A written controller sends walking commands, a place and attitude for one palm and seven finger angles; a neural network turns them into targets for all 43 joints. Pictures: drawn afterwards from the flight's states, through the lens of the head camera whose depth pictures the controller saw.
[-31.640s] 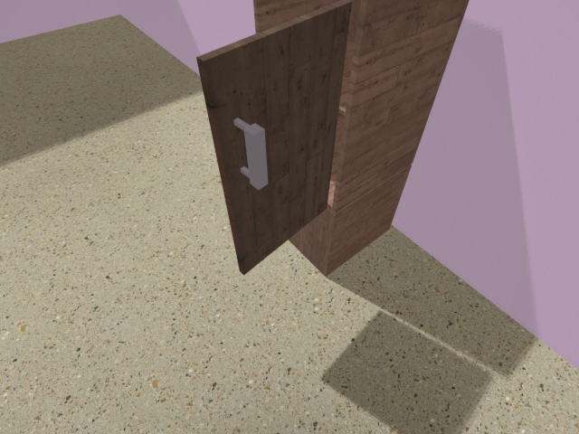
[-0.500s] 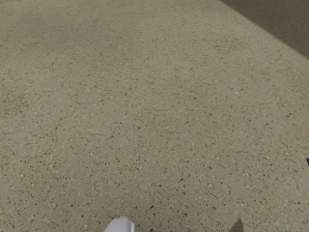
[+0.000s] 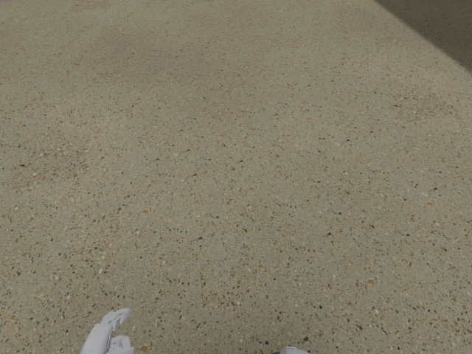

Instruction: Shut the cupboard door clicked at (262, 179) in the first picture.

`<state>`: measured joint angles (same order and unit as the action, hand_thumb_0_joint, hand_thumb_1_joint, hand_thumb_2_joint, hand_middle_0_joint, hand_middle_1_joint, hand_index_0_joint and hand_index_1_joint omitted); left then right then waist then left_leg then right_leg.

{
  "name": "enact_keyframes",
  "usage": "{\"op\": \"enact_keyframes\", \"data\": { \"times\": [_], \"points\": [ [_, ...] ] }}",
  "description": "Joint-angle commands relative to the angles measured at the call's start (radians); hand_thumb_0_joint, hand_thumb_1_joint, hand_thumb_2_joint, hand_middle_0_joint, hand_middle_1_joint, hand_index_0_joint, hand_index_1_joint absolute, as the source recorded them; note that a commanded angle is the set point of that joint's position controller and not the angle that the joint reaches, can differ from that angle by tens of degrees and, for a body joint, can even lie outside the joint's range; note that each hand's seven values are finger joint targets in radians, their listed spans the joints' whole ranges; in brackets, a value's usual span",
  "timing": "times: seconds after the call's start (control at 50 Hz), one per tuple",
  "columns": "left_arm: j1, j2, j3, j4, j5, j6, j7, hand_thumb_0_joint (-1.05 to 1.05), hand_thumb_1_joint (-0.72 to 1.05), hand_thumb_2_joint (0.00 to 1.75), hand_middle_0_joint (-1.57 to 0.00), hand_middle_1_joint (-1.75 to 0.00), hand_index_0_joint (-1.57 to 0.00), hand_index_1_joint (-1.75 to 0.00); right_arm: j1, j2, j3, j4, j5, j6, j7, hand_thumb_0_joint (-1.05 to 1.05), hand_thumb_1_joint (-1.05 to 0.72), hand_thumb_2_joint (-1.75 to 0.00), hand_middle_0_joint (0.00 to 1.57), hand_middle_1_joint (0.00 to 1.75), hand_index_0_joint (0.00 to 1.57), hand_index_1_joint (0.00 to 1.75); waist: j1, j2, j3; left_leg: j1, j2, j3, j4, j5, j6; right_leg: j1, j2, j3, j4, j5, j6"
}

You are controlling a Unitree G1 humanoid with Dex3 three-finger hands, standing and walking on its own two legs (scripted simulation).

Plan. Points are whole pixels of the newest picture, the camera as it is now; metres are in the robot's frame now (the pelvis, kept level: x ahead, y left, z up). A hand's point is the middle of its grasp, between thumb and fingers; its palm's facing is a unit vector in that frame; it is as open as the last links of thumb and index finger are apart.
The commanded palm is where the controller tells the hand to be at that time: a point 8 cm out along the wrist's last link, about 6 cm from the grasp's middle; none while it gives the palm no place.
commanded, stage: walk to a spot facing it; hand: left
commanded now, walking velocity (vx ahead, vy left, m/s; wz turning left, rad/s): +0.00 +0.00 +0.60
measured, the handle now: out of the picture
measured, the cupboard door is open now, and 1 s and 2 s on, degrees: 62 62 62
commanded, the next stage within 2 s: turn to face it in 0.26 s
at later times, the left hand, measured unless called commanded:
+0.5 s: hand out of the picture +0.08 +0.25 -0.19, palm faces +0.32 -0.92 -0.24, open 7.4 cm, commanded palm none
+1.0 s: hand (130, 289) +0.27 +0.24 -0.16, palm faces +0.03 -0.97 -0.26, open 7.4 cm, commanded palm none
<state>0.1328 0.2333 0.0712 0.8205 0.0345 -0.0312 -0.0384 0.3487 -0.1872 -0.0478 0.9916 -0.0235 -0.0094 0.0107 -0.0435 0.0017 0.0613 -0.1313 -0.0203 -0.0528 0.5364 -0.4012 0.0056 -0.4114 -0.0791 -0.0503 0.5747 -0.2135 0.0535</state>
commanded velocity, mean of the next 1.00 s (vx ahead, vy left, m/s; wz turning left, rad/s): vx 0.00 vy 0.00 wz -0.20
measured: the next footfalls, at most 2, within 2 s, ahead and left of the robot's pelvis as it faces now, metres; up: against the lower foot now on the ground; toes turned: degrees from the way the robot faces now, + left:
left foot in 0.40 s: +0.21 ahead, +0.14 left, +0.00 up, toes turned +21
right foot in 0.90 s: +0.23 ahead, -0.08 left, +0.00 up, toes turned -3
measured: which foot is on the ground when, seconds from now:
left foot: down 0.00-0.00, up 0.02-0.38, down 0.40-0.90, up 0.92-1.00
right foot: down 0.00-0.40, up 0.42-0.88, down 0.90-1.00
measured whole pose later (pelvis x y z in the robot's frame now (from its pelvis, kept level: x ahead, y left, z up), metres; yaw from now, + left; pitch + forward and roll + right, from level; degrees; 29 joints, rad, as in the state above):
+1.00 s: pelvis +0.19 +0.04 +0.00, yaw -1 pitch +0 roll -1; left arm 0.20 0.19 0.07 0.91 0.03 0.02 0.01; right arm 0.19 -0.26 -0.08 0.97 -0.01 0.07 -0.03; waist 0.01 0.04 0.08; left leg -0.41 0.07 0.11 1.02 -0.52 -0.04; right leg -0.27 0.01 -0.03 0.59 -0.32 -0.02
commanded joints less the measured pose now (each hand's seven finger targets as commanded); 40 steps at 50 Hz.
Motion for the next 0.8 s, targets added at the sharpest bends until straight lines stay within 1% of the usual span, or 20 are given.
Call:
{"op": "enact_keyframes", "data": {
  "times": [0.0, 0.02, 0.04, 0.06, 0.08, 0.12, 0.2, 0.28, 0.32, 0.34, 0.36, 0.38, 0.4, 0.42, 0.44, 0.48, 0.54, 0.62, 0.72, 0.78],
  "points": [
    [0.354, 0.264, 0.064, 0.03, -0.004, -0.015, 0.039, 0.0, 0.9, 0.9, -0.2, -0.3, -0.2, -0.3, -0.083, -0.111, -0.042, -0.135, 0.002, -0.028, -0.001, 0.0, -0.9, -0.9, 0.2, 0.3, 0.2, 0.3, 0.16, -0.291, -0.123, -0.579, -0.029, -0.02, 0.7, -0.23, 0.04, 0.505, -0.425, 0.564, -0.39, -0.367, -0.16],
    [0.252, 0.231, 0.062, 0.007, 0.001, -0.018, 0.047, 0.0, 0.9, 0.9, -0.2, -0.3, -0.2, -0.3, -0.061, -0.103, -0.043, -0.132, 0.0, -0.026, 0.0, 0.0, -0.9, -0.9, 0.2, 0.3, 0.2, 0.3, 0.107, -0.346, -0.11, -0.598, 0.009, -0.035, 0.809, -0.125, 0.034, 0.407, -0.417, 0.606, -0.412, -0.475, -0.173],
    [0.158, 0.169, 0.05, -0.009, -0.002, -0.014, 0.056, 0.0, 0.9, 0.9, -0.2, -0.3, -0.2, -0.3, -0.071, -0.121, -0.049, -0.113, -0.004, -0.017, 0.002, 0.0, -0.9, -0.9, 0.2, 0.3, 0.2, 0.3, 0.068, -0.308, -0.055, -0.577, 0.068, -0.04, 0.829, -0.038, 0.026, 0.306, -0.393, 0.466, -0.404, -0.432, -0.167],
    [0.126, 0.107, 0.032, -0.015, -0.002, -0.019, 0.06, 0.0, 0.9, 0.9, -0.2, -0.3, -0.2, -0.3, -0.111, -0.112, -0.042, -0.096, -0.006, -0.01, 0.01, 0.0, -0.9, -0.9, 0.2, 0.3, 0.2, 0.3, 0.057, -0.167, -0.036, -0.527, 0.092, -0.023, 0.791, 0.031, 0.008, 0.238, -0.329, 0.273, -0.374, -0.21, -0.154],
    [0.122, 0.089, 0.024, -0.007, -0.004, -0.028, 0.059, 0.0, 0.9, 0.9, -0.2, -0.3, -0.2, -0.3, -0.107, -0.08, -0.036, -0.087, -0.001, -0.002, 0.017, 0.0, -0.9, -0.9, 0.2, 0.3, 0.2, 0.3, 0.036, -0.118, -0.046, -0.492, 0.088, 0.003, 0.746, 0.059, -0.005, 0.225, -0.293, 0.133, -0.335, 0.028, -0.145],
    [0.146, 0.087, 0.02, 0.015, -0.006, -0.038, 0.06, 0.0, 0.9, 0.9, -0.2, -0.3, -0.2, -0.3, -0.095, -0.056, -0.028, -0.087, 0.002, 0.016, 0.021, 0.0, -0.9, -0.9, 0.2, 0.3, 0.2, 0.3, 0.026, -0.172, -0.07, -0.478, 0.083, 0.043, 0.658, 0.056, -0.026, 0.271, -0.277, 0.0, -0.282, 0.387, -0.149],
    [0.184, 0.103, 0.024, 0.043, -0.007, -0.031, 0.063, 0.0, 0.9, 0.9, -0.2, -0.3, -0.2, -0.3, -0.158, -0.033, -0.014, -0.118, 0.002, 0.028, 0.032, 0.0, -0.9, -0.9, 0.2, 0.3, 0.2, 0.3, 0.035, -0.163, -0.083, -0.448, 0.076, 0.118, 0.432, 0.09, -0.034, 0.342, -0.263, -0.12, -0.239, 0.56, -0.133],
    [0.188, 0.147, 0.035, 0.042, -0.004, -0.013, 0.063, 0.0, 0.9, 0.9, -0.2, -0.3, -0.2, -0.3, -0.232, -0.056, -0.009, -0.164, 0.005, 0.025, 0.038, 0.0, -0.9, -0.9, 0.2, 0.3, 0.2, 0.3, 0.056, -0.166, -0.063, -0.356, 0.052, 0.166, 0.218, 0.094, -0.014, 0.35, -0.293, -0.135, -0.174, 0.551, -0.129],
    [0.174, 0.175, 0.043, 0.03, -0.007, -0.002, 0.061, 0.0, 0.9, 0.9, -0.2, -0.3, -0.2, -0.3, -0.211, -0.093, -0.014, -0.177, 0.003, 0.022, 0.035, 0.0, -0.9, -0.9, 0.2, 0.3, 0.2, 0.3, 0.034, -0.157, -0.082, -0.243, 0.03, 0.179, 0.122, 0.125, -0.001, 0.325, -0.299, -0.154, -0.087, 0.525, -0.116],
    [0.169, 0.174, 0.042, 0.031, -0.008, 0.002, 0.061, 0.0, 0.9, 0.9, -0.2, -0.3, -0.2, -0.3, -0.143, -0.123, -0.021, -0.162, -0.001, 0.018, 0.033, 0.0, -0.9, -0.9, 0.2, 0.3, 0.2, 0.3, -0.003, -0.118, -0.12, -0.092, 0.022, 0.166, 0.015, 0.209, 0.006, 0.263, -0.275, -0.18, 0.038, 0.457, -0.086],
    [0.199, 0.136, 0.031, 0.022, -0.017, 0.008, 0.06, 0.0, 0.9, 0.9, -0.2, -0.3, -0.2, -0.3, -0.046, -0.206, -0.035, -0.141, -0.011, 0.005, 0.023, 0.0, -0.9, -0.9, 0.2, 0.3, 0.2, 0.3, -0.04, 0.086, -0.211, 0.136, 0.153, 0.0, -0.054, 0.484, 0.064, 0.099, -0.189, -0.206, 0.252, 0.191, -0.03],
    [0.23, 0.062, 0.003, -0.002, -0.028, 0.017, 0.059, 0.0, 0.9, 0.9, -0.2, -0.3, -0.2, -0.3, 0.037, -0.314, -0.056, -0.131, -0.01, 0.0, 0.006, 0.0, -0.9, -0.9, 0.2, 0.3, 0.2, 0.3, -0.06, 0.348, -0.292, 0.271, 0.45, -0.362, -0.107, 0.892, 0.224, -0.126, -0.032, -0.148, 0.506, -0.506, 0.024],
    [0.202, 0.079, -0.004, -0.019, -0.016, 0.027, 0.073, 0.0, 0.9, 0.9, -0.2, -0.3, -0.2, -0.3, 0.047, -0.328, -0.046, -0.122, 0.0, 0.011, -0.005, 0.0, -0.9, -0.9, 0.2, 0.3, 0.2, 0.3, -0.065, 0.189, -0.297, 0.185, 0.497, -0.323, -0.113, 0.787, 0.27, -0.085, -0.028, -0.014, 0.568, -0.518, -0.013],
    [0.204, 0.054, -0.005, 0.01, -0.017, 0.035, 0.079, 0.0, 0.9, 0.9, -0.2, -0.3, -0.2, -0.3, -0.029, -0.293, -0.036, -0.136, -0.001, 0.002, -0.024, 0.0, -0.9, -0.9, 0.2, 0.3, 0.2, 0.3, -0.024, 0.216, -0.306, 0.168, 0.45, -0.297, -0.135, 0.678, 0.238, -0.12, -0.019, 0.028, 0.589, -0.456, -0.013],
    [0.188, 0.058, -0.011, 0.032, -0.015, 0.038, 0.074, 0.0, 0.9, 0.9, -0.2, -0.3, -0.2, -0.3, -0.108, -0.248, -0.022, -0.154, 0.0, -0.001, -0.033, 0.0, -0.9, -0.9, 0.2, 0.3, 0.2, 0.3, -0.006, 0.219, -0.222, 0.08, 0.42, -0.239, -0.163, 0.569, 0.215, -0.125, -0.038, 0.052, 0.59, -0.382, -0.012],
    [0.184, 0.046, -0.015, 0.09, -0.011, 0.049, 0.061, 0.0, 0.9, 0.9, -0.2, -0.3, -0.2, -0.3, -0.166, -0.167, 0.008, -0.14, -0.004, -0.009, -0.044, 0.0, -0.9, -0.9, 0.2, 0.3, 0.2, 0.3, 0.03, 0.109, -0.117, -0.032, 0.334, -0.108, -0.209, 0.549, 0.157, -0.056, -0.036, 0.08, 0.504, -0.236, -0.012],
    [0.231, 0.042, -0.015, 0.131, -0.014, 0.068, 0.052, 0.0, 0.9, 0.9, -0.2, -0.3, -0.2, -0.3, -0.198, -0.164, 0.012, -0.113, 0.003, -0.009, -0.048, 0.0, -0.9, -0.9, 0.2, 0.3, 0.2, 0.3, 0.054, 0.131, -0.127, -0.027, 0.329, 0.006, -0.233, 0.529, 0.147, 0.019, -0.012, 0.056, 0.376, -0.213, -0.01],
    [0.173, 0.035, 0.004, 0.111, -0.008, 0.086, 0.041, 0.0, 0.9, 0.9, -0.2, -0.3, -0.2, -0.3, -0.181, -0.17, -0.008, -0.097, 0.0, 0.012, -0.048, 0.0, -0.9, -0.9, 0.2, 0.3, 0.2, 0.3, 0.036, 0.099, -0.063, -0.043, 0.36, 0.042, -0.256, 0.382, 0.152, -0.012, 0.013, 0.026, 0.341, -0.2, -0.01],
    [0.121, 0.018, 0.017, 0.07, -0.006, 0.087, 0.031, 0.0, 0.9, 0.9, -0.2, -0.3, -0.2, -0.3, -0.156, -0.17, -0.029, -0.08, -0.004, 0.019, -0.047, 0.0, -0.9, -0.9, 0.2, 0.3, 0.2, 0.3, 0.027, 0.119, -0.05, -0.015, 0.386, 0.078, -0.23, 0.366, 0.156, -0.013, 0.027, -0.011, 0.269, -0.199, -0.015],
    [0.112, 0.014, 0.022, 0.048, -0.004, 0.081, 0.029, 0.0, 0.9, 0.9, -0.2, -0.3, -0.2, -0.3, -0.147, -0.171, -0.041, -0.081, -0.006, 0.017, -0.046, 0.0, -0.9, -0.9, 0.2, 0.3, 0.2, 0.3, 0.03, 0.135, -0.073, 0.008, 0.4, 0.113, -0.164, 0.465, 0.149, 0.033, 0.039, -0.032, 0.173, -0.175, -0.025]
  ]
}}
